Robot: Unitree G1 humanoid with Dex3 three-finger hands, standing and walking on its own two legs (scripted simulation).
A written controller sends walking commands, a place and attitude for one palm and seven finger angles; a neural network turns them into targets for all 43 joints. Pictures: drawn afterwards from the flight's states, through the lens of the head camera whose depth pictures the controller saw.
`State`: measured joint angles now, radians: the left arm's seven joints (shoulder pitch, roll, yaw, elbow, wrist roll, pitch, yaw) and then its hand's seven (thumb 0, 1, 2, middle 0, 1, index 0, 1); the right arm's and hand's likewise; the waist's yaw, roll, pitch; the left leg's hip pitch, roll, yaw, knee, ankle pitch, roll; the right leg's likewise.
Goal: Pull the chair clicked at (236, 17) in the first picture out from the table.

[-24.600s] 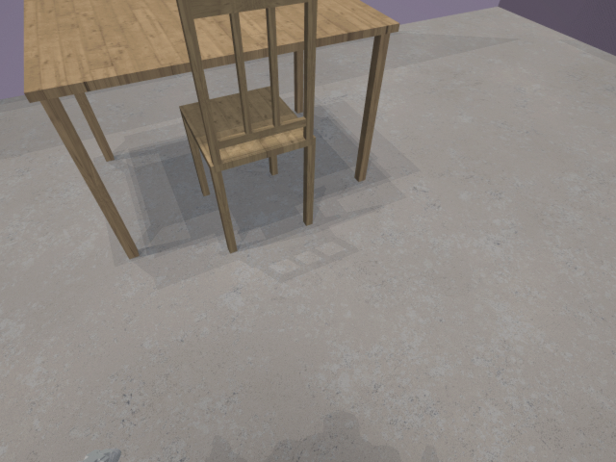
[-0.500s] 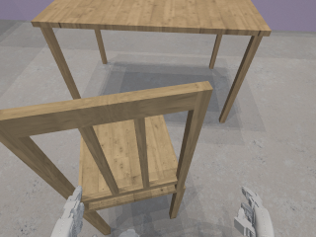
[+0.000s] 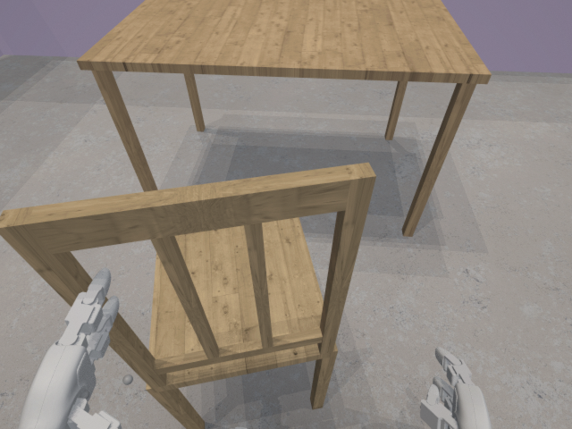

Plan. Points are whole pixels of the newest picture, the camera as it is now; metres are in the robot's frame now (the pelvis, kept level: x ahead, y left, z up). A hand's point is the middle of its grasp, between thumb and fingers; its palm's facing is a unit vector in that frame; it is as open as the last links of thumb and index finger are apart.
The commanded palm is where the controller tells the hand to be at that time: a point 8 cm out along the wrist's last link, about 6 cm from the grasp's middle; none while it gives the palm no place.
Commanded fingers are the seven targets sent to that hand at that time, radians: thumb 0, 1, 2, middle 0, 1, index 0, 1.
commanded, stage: draw the hand back to the body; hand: left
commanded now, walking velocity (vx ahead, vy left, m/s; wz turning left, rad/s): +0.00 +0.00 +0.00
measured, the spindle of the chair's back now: (193, 307) +0.29 +0.17 +0.01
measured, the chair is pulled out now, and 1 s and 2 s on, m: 0.61 0.61 0.63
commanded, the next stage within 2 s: step back with the hand held close in 1.00 s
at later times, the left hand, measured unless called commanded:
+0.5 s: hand (86, 321) +0.20 +0.23 +0.14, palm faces +0.28 -0.85 -0.44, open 11.0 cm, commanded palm +0.17 +0.29 +0.21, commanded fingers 0.00 0.72 0.81 -0.17 -0.26 -0.17 -0.26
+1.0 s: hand (77, 313) +0.21 +0.24 +0.14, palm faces +0.34 -0.83 -0.44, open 7.4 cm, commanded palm +0.17 +0.29 +0.23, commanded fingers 0.00 0.90 0.90 -0.20 -0.30 -0.20 -0.30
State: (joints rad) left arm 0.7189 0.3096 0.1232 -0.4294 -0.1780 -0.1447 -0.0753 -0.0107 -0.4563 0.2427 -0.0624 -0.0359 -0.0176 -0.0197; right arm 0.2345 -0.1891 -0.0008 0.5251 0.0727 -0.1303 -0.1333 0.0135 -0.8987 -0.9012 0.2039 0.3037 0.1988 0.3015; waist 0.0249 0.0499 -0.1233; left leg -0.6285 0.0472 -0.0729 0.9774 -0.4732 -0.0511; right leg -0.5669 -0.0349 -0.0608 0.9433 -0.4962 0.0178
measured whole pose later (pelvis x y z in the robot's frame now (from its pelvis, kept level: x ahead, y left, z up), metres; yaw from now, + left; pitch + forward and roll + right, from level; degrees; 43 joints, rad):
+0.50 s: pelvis +0.03 -0.01 +0.05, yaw -1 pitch -3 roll +0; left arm 0.63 0.38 0.19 -0.42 -0.10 0.07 0.13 0.00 0.38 0.65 -0.39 -0.29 -0.16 -0.20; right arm 0.18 -0.21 0.03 0.63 0.03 -0.15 -0.14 0.01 -0.90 -0.90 0.20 0.30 0.20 0.30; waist 0.06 0.07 0.02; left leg -0.17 0.05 -0.03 0.55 -0.33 -0.05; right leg -0.14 -0.03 -0.04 0.55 -0.36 0.01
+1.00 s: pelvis +0.03 -0.01 +0.05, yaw -1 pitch -4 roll +0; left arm 0.57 0.38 0.22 -0.40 -0.11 0.14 0.14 0.02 0.89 0.89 -0.40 -0.37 -0.23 -0.30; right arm 0.17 -0.23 0.04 0.66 0.02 -0.23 -0.10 0.01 -0.90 -0.90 0.20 0.30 0.20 0.30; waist 0.07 0.06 0.05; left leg -0.12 0.05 -0.03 0.51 -0.32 -0.06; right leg -0.09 -0.03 -0.05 0.52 -0.35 0.01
